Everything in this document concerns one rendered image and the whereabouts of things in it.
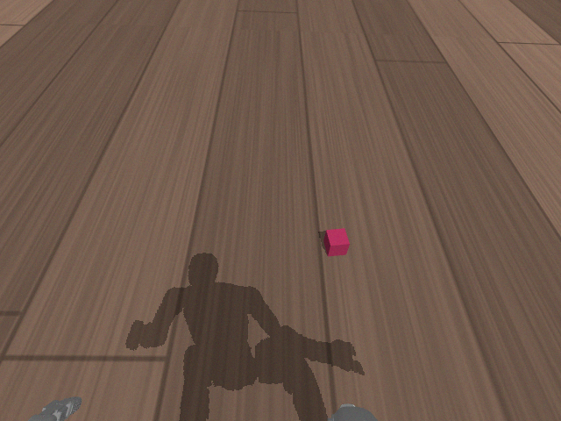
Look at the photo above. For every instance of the cube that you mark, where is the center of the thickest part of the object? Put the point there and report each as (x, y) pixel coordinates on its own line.
(336, 242)

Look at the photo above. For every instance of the left robot hand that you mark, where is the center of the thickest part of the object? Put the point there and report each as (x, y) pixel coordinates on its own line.
(58, 410)

